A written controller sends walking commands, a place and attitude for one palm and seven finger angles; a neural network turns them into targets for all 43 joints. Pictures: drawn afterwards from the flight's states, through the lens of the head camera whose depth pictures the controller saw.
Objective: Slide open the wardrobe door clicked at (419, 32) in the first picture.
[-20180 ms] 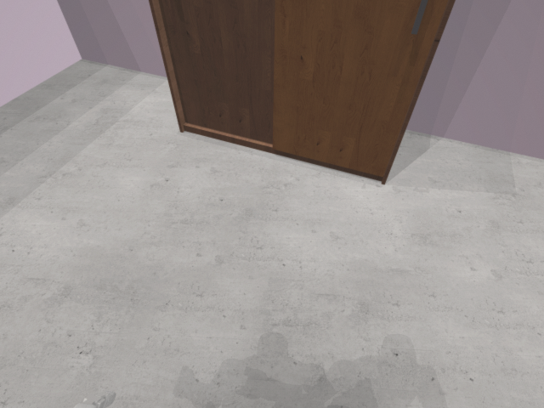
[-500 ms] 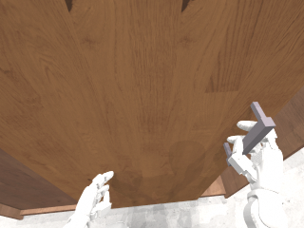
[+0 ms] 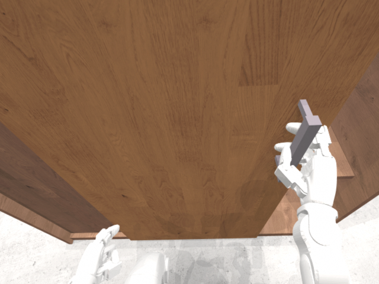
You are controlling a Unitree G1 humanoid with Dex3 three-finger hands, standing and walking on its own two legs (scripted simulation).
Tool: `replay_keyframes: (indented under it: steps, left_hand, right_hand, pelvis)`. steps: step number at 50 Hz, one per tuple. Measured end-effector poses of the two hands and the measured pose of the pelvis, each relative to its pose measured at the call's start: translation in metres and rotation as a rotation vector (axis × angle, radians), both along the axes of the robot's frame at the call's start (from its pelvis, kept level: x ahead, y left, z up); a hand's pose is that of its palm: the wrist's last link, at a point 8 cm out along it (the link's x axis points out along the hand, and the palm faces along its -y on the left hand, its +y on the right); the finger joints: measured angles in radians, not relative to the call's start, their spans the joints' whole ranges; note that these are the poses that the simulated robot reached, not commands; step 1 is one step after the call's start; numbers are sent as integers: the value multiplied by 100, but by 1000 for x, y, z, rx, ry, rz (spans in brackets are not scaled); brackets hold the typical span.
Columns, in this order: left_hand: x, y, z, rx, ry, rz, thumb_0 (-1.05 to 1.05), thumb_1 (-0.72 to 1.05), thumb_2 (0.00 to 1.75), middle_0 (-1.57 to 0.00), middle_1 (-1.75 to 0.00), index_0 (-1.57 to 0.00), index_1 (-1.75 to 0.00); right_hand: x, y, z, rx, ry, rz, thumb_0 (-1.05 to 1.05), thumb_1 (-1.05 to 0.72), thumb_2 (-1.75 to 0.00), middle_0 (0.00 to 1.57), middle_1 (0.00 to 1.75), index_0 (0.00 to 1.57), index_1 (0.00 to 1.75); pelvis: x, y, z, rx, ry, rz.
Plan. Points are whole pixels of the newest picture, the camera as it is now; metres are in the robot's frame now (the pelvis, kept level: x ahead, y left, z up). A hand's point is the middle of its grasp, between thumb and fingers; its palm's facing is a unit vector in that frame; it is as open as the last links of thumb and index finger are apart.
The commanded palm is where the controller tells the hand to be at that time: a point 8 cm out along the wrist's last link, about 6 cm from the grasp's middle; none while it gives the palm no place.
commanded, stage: step sideways, sliding the door along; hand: right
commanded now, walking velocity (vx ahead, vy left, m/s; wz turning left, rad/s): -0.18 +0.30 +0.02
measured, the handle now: (291, 145) +0.35 -0.20 +0.10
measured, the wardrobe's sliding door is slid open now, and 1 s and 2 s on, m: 0.27 0.37 0.37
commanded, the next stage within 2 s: stop walking and hold the door there in 0.62 s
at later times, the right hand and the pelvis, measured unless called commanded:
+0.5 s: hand (242, 165) +0.30 -0.10 +0.11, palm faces +0.40 +0.92 -0.05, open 6.3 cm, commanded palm +0.27 -0.07 +0.09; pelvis -0.03 +0.11 -0.01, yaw -2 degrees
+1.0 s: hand (229, 169) +0.30 -0.07 +0.09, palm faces +0.43 +0.82 -0.38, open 6.1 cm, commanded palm +0.26 -0.12 +0.08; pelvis -0.03 +0.21 -0.02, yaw +3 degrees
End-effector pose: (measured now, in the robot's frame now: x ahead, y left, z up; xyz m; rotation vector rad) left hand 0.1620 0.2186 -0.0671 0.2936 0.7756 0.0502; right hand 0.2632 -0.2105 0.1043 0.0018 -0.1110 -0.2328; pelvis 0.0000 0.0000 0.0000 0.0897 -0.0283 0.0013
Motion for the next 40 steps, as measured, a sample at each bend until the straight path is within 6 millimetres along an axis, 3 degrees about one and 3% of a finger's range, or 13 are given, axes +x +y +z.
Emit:
replay_keyframes:
  steps: [5,10,17,21,24,28,37,40]
  left_hand:
    - [-20,12,7,-4,44,31,1,91,90,-21,-30,-20,-30]
    - [-22,32,6,-23,22,30,1,90,90,-21,-30,-20,-30]
    - [-10,75,-31,-103,-34,-21,1,91,90,-21,-30,-20,-30]
    - [-10,100,-45,-82,15,20,1,91,90,-21,-30,-20,-30]
    - [-14,112,-44,-33,58,30,1,91,90,-20,-30,-20,-30]
    - [-14,121,-42,13,54,39,1,91,90,-20,-30,-20,-30]
    - [-14,124,-11,-18,61,-58,1,91,90,-20,-30,-20,-30]
    - [-10,137,-6,-38,40,-28,1,91,90,-21,-30,-20,-30]
  right_hand:
    - [0,13,2,20,23,12,3,-79,-85,29,140,20,135]
    - [1,28,2,1,28,-30,3,-79,-86,31,140,21,136]
    - [1,52,1,-69,12,-164,1,-79,-88,34,140,14,135]
    - [0,64,3,-77,43,-195,0,-79,-87,36,139,12,135]
    - [0,71,3,-64,33,-185,1,-79,-87,35,137,14,136]
    - [1,77,-2,-50,-31,-136,1,-79,-87,36,138,15,135]
    - [1,99,0,-10,-5,-112,2,-80,-86,31,140,17,134]
    - [2,99,-1,-112,20,-82,-1,-77,-86,33,140,21,135]
  pelvis:
    - [-6,16,10,39,9,32]
    - [-16,43,10,37,18,31]
    - [-32,93,-15,-45,30,5]
    - [-36,102,-12,-65,37,-14]
    - [-35,105,-9,-93,43,-27]
    - [-34,107,-18,-65,33,-27]
    - [-39,142,2,5,6,-10]
    - [-36,159,4,17,14,9]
